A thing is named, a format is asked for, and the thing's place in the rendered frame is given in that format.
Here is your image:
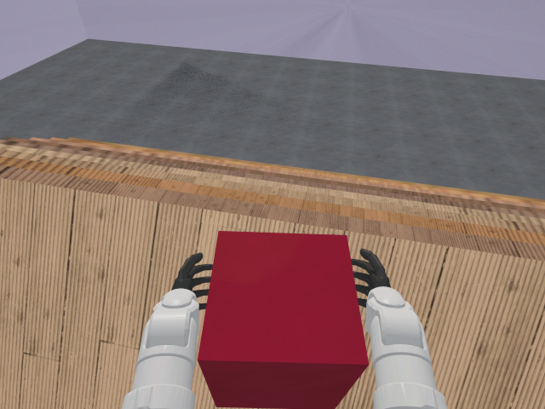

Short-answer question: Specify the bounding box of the carton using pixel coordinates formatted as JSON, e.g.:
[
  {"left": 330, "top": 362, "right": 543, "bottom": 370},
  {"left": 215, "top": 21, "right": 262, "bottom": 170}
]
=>
[{"left": 198, "top": 231, "right": 369, "bottom": 409}]

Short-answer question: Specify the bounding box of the robot left hand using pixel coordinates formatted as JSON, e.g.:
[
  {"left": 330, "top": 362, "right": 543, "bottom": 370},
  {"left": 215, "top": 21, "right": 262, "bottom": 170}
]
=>
[{"left": 172, "top": 252, "right": 213, "bottom": 310}]

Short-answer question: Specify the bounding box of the left robot forearm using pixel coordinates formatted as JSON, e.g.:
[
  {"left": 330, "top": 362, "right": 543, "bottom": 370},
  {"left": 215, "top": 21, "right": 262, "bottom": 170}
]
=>
[{"left": 122, "top": 289, "right": 199, "bottom": 409}]

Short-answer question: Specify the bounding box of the robot right hand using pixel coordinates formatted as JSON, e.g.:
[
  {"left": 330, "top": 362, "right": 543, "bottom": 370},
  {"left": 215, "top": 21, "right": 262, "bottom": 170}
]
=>
[{"left": 351, "top": 249, "right": 391, "bottom": 308}]

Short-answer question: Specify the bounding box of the right robot forearm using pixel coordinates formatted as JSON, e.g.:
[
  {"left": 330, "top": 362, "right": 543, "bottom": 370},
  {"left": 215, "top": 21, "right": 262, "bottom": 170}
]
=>
[{"left": 365, "top": 286, "right": 448, "bottom": 409}]

